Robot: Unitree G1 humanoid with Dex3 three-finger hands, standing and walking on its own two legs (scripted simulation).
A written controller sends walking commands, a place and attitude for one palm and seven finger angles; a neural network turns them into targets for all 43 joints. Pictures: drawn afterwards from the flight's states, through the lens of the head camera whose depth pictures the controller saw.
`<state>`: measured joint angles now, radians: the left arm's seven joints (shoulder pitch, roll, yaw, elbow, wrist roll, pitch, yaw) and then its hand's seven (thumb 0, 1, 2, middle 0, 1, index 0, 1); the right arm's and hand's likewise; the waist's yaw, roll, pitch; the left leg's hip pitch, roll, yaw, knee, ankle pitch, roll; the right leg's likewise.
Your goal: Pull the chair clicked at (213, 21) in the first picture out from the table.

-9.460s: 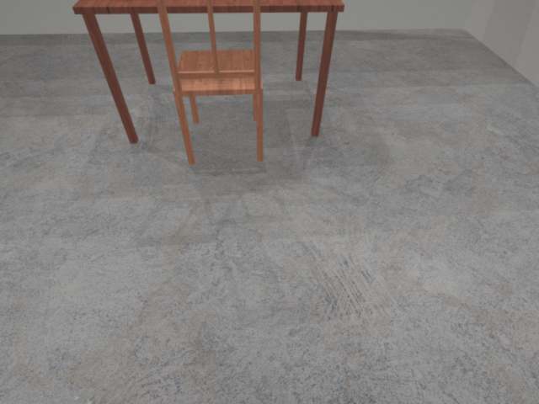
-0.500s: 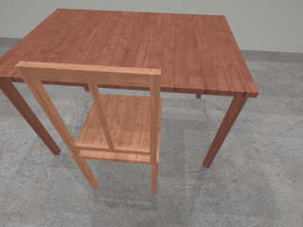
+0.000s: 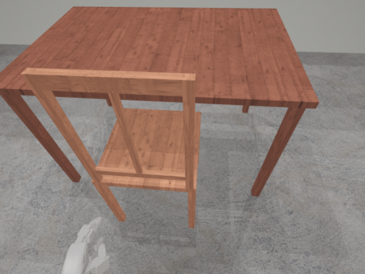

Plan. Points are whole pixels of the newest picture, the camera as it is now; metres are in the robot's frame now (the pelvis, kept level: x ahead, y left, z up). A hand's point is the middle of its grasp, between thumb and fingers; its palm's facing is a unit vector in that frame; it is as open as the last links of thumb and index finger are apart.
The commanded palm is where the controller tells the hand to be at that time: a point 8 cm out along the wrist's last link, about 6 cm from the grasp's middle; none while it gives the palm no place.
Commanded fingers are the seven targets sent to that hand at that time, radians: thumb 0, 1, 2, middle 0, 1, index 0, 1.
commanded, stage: raise the hand toward the chair's back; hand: left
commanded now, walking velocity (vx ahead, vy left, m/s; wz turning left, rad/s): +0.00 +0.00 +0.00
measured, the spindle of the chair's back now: (128, 139) +0.49 +0.19 -0.04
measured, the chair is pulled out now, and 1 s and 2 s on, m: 0.00 0.00 0.00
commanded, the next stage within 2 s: aim the fingers beside a spindle in 1.92 s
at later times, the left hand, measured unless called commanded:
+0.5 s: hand (116, 262) +0.16 +0.15 -0.05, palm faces -0.10 -0.99 -0.05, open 11.5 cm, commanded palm +0.14 +0.22 -0.05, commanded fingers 0.00 0.08 0.55 -0.12 -0.17 -0.12 -0.17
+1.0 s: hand (106, 245) +0.19 +0.18 -0.04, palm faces -0.07 -1.00 -0.05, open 15.7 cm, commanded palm +0.17 +0.24 -0.04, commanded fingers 0.00 -0.50 0.30 -0.06 -0.08 -0.06 -0.08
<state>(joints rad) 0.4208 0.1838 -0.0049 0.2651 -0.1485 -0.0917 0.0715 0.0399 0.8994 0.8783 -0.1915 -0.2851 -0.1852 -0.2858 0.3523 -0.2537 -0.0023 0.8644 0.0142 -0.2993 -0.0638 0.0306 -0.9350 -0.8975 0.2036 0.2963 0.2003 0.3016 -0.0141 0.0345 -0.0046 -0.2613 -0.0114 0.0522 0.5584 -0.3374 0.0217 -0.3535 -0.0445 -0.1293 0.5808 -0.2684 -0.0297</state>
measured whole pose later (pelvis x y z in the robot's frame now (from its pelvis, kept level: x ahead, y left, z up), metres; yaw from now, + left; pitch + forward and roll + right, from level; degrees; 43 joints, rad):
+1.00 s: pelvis -0.03 +0.00 -0.08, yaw +0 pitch +15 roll -2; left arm 0.37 0.25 0.15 0.00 -0.25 -0.39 -0.29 -0.01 -0.28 0.40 -0.08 -0.11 -0.08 -0.11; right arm 0.22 -0.26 -0.02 0.52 0.03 -0.26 -0.05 0.01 -0.91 -0.90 0.20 0.30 0.20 0.30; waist -0.01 0.00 -0.13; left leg -0.87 0.02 0.02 1.17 -0.57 0.02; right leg -0.92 -0.05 -0.15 1.10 -0.44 -0.05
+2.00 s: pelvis -0.03 +0.00 -0.07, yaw +0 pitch +14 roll -2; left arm 0.26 0.28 0.23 0.13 -0.29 -0.38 -0.36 -0.02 -0.50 0.30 -0.06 -0.08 -0.06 -0.08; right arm 0.23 -0.25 0.03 0.54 0.03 -0.25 -0.03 0.01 -0.91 -0.90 0.20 0.30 0.20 0.30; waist -0.01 0.02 -0.12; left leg -0.82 0.02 0.01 1.11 -0.55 0.02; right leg -0.87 -0.05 -0.15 1.04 -0.42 -0.04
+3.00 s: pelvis -0.04 +0.00 -0.09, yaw -1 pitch +20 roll -1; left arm -0.15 0.29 0.23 0.43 -0.22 -0.40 -0.32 -0.02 -0.50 0.30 -0.06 -0.08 -0.06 -0.08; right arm 0.23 -0.26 0.03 0.56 0.01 -0.20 -0.02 0.01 -0.91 -0.90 0.20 0.30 0.20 0.30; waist -0.04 0.01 -0.14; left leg -1.00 0.02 0.02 1.23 -0.57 0.03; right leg -1.06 -0.05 -0.14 1.16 -0.45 -0.04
